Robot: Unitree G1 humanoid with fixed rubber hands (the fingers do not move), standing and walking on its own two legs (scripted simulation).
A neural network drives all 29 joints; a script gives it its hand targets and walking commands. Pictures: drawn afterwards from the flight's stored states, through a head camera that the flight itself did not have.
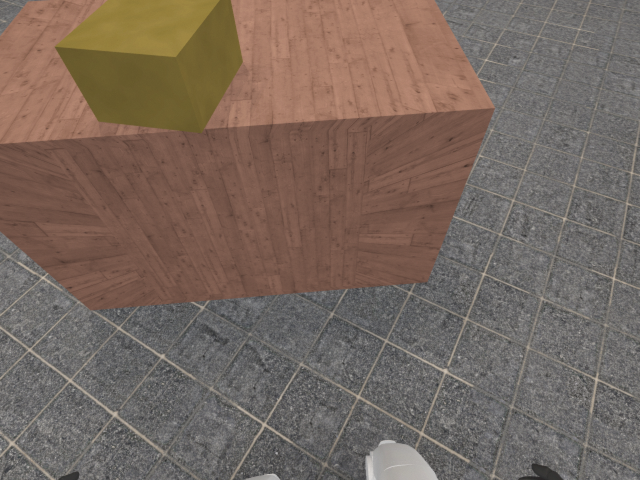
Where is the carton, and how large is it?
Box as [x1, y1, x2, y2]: [55, 0, 242, 132]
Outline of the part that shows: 55,46 98,121 195,132 202,131 242,62 230,0 107,0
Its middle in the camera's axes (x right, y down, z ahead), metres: -0.33 -0.39 +0.81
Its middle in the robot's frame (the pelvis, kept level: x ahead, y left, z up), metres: +0.91 +0.25 +0.05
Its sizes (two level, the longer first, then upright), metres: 0.267 0.229 0.157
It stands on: a pedestal, 0.72 m high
